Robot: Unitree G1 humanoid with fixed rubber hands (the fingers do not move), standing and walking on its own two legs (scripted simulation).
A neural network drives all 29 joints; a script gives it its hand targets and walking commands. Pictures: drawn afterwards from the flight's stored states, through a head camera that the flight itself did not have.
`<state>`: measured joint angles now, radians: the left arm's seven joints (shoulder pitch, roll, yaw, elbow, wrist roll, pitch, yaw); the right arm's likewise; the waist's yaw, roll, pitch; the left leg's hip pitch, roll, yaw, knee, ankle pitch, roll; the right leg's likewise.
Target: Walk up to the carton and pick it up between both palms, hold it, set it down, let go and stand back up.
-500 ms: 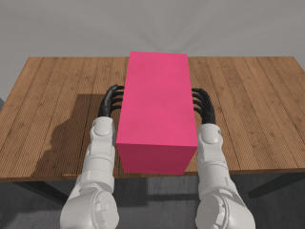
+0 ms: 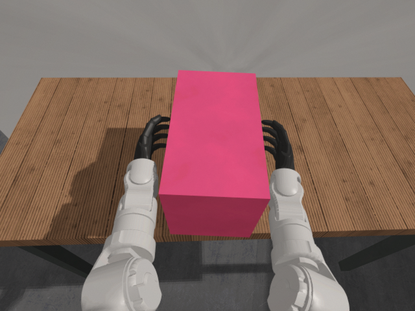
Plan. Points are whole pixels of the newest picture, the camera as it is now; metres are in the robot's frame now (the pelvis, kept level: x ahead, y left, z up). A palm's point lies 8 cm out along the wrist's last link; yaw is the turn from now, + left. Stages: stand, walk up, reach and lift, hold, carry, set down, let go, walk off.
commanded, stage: reach and lift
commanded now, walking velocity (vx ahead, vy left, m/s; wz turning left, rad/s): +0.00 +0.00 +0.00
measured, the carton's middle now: (213, 152) +0.45 -0.05 +0.01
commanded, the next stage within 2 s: none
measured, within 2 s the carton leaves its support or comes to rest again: leaves its support in 0.48 s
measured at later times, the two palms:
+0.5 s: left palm (143, 168) +0.38 +0.09 +0.06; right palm (285, 174) +0.35 -0.17 +0.06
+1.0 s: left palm (124, 165) +0.36 +0.11 +0.11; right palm (285, 167) +0.33 -0.16 +0.11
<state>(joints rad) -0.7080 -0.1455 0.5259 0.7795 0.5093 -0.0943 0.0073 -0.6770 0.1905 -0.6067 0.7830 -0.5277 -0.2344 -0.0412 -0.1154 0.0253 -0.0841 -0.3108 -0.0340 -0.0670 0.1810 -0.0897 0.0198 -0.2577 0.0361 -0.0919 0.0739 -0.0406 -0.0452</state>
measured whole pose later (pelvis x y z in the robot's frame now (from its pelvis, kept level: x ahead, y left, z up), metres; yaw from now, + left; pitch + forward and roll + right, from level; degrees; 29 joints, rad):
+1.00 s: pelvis -0.04 +0.00 +0.00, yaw +1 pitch +2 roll -1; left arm -0.68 -0.09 0.35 0.66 0.32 0.20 0.05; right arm -0.66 0.13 -0.35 0.76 -0.23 0.02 -0.12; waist -0.10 -0.02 -0.06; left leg -0.20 -0.03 -0.08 0.26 -0.09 0.02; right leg -0.15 0.03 -0.10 0.17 -0.06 -0.05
